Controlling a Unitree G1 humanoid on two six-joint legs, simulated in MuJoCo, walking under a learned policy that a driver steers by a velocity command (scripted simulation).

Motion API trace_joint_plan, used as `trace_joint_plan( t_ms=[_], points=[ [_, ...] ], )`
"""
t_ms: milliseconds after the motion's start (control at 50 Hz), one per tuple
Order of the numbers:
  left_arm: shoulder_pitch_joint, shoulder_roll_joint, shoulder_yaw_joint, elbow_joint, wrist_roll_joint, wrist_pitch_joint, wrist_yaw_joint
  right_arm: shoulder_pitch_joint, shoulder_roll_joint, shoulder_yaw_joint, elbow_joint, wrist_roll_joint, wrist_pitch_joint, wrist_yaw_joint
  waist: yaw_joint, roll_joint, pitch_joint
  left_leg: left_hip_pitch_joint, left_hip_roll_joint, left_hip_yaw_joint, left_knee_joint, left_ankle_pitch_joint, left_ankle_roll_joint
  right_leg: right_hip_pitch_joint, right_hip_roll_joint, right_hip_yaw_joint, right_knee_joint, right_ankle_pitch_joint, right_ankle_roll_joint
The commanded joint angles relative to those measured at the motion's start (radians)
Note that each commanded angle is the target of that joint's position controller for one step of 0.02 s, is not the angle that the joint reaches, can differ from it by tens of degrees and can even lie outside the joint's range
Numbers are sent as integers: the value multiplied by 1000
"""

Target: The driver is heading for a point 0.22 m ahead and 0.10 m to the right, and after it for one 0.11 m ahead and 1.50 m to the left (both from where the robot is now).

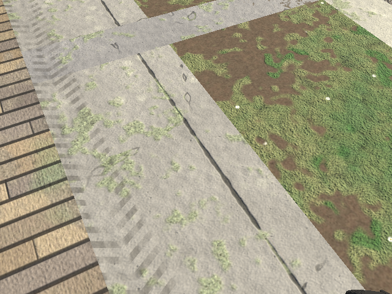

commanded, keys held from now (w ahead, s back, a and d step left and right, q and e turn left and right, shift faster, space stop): q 1.00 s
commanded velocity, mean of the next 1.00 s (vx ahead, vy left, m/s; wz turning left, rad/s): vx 0.12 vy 0.00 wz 0.32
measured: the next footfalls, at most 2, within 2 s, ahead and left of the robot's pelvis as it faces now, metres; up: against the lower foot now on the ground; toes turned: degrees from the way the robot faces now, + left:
right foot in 0.34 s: +0.26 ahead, -0.13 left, +0.00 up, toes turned +4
left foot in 0.72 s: +0.17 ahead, +0.13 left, +0.00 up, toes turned +18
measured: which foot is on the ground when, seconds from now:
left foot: down 0.00-0.34, up 0.36-0.70, down 0.72-1.00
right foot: up 0.00-0.32, down 0.34-0.72, up 0.74-1.00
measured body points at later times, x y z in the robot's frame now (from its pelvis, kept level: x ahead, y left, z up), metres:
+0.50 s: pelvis +0.15 -0.02 +0.01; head +0.18 -0.03 +0.46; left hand +0.31 +0.26 -0.07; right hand +0.27 -0.30 -0.12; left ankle +0.10 +0.11 -0.65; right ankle +0.22 -0.13 -0.73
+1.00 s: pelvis +0.15 +0.03 +0.02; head +0.17 +0.08 +0.46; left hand +0.17 +0.36 -0.10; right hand +0.39 -0.17 -0.06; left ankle +0.14 +0.11 -0.73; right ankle +0.23 -0.12 -0.66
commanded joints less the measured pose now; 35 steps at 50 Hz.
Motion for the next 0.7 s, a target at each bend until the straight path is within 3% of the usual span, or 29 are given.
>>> trace_joint_plan(
  t_ms=[20,40,60,100,140,200,260,320,340,360,380,400,440,480,540,580,640,700],
  points=[
    [-81,125,28,-110,19,-15,2,124,-97,-26,-15,-8,13,-5,-90,90,-28,383,326,-415,-264,-38,160,-428,-121,-1,156,115,16],
    [-71,99,27,-112,19,-14,0,115,-89,-18,-5,-20,11,-3,-59,111,-13,308,294,-338,-269,149,160,-363,-131,-2,121,123,17],
    [-49,75,22,-108,18,-12,0,116,-86,-16,7,-20,6,2,-39,126,-20,272,274,-280,-269,330,171,-314,-127,-18,81,105,24],
    [-42,36,11,-111,29,-8,3,111,-98,-15,30,-10,-1,7,-10,127,-40,248,259,-197,-258,627,201,-273,-124,-64,-44,105,44],
    [-88,12,-3,-125,43,-11,3,96,-134,-21,39,5,8,1,-11,130,-71,242,242,-144,-249,739,207,-225,-124,-99,-203,195,60],
    [-172,19,-8,-133,34,-14,-6,130,-176,-32,58,21,40,-13,-45,141,-103,238,209,-110,-234,680,180,-124,-83,-127,-383,351,72],
    [-246,51,0,-154,30,-13,-7,165,-196,-37,69,33,65,-21,-67,152,-88,268,222,-169,-188,537,166,-104,-57,-117,-497,371,63],
    [-195,89,19,-140,38,-21,-2,143,-173,-31,58,45,80,-32,-18,142,-91,224,183,-221,-83,320,104,71,-61,-113,-714,524,14],
    [-157,144,34,-143,56,-21,8,156,-125,-17,43,31,75,-33,-17,78,-149,143,124,-192,30,177,54,225,-182,-26,-698,746,-35],
    [-114,208,49,-158,73,-7,24,212,-55,3,26,4,66,-28,-31,-124,-223,-78,15,-105,258,-267,-11,440,-409,143,-626,1120,-150],
    [-77,174,42,-145,65,8,18,266,-76,4,25,21,70,-30,-15,-248,-294,-188,-8,-68,465,-585,-46,459,-537,279,-650,1121,-277],
    [-92,134,32,-150,56,12,12,251,-152,-21,32,31,86,-32,-8,-157,-259,-225,31,-89,604,-550,-65,400,-493,250,-687,959,-280],
    [-204,91,17,-158,43,12,10,221,-159,-36,34,29,132,-46,-44,-97,-158,-245,74,-84,663,-419,-95,259,-398,111,-740,711,-210],
    [-273,101,20,-150,53,13,9,220,-131,-36,21,22,168,-55,-74,-109,-100,-157,79,-55,644,-320,-118,94,-351,8,-796,617,-192],
    [-294,107,25,-133,57,13,16,185,-96,-28,-20,20,180,-49,-73,-124,-90,-90,86,-25,509,-239,-113,46,-336,-89,-816,562,-191],
    [-296,121,31,-123,51,15,21,145,-88,-21,-50,17,179,-36,-57,-126,-108,-36,94,-12,393,-201,-96,57,-351,-116,-810,562,-193],
    [-276,154,41,-101,37,22,21,125,-117,-28,-81,17,180,-15,-47,-133,-128,26,86,17,275,-188,-63,97,-389,-120,-779,552,-181],
    [-276,154,43,-78,11,31,19,187,-127,-42,-68,13,182,-3,-83,-104,-121,177,37,65,42,-60,2,60,-361,-174,-669,416,-97]
  ],
)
